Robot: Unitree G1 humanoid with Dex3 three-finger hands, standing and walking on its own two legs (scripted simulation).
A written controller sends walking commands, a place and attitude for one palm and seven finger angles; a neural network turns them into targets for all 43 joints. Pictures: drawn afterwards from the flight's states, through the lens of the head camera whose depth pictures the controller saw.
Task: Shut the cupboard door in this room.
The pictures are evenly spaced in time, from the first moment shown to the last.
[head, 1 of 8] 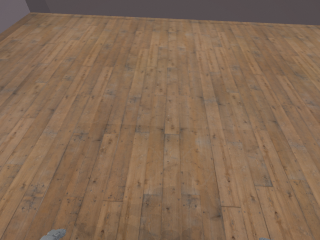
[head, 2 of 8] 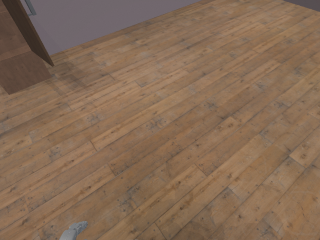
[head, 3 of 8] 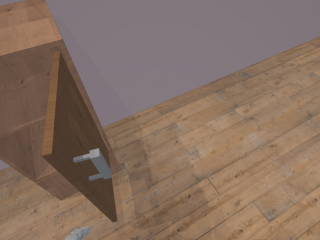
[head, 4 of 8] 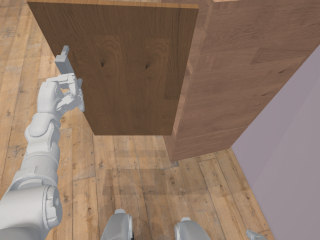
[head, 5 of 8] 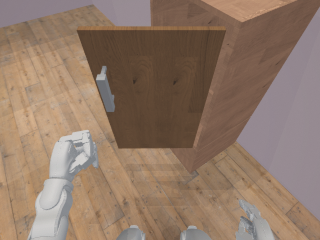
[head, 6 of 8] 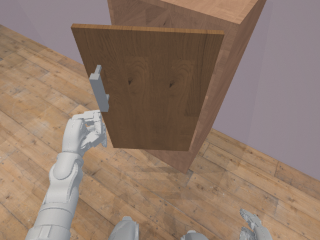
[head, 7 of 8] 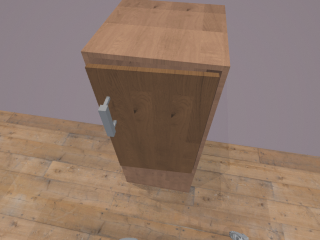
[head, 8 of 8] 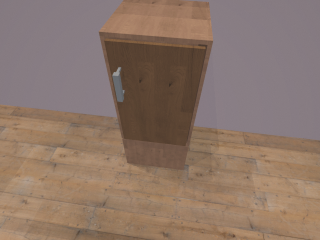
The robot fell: no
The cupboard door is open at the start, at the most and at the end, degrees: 100 100 0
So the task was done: yes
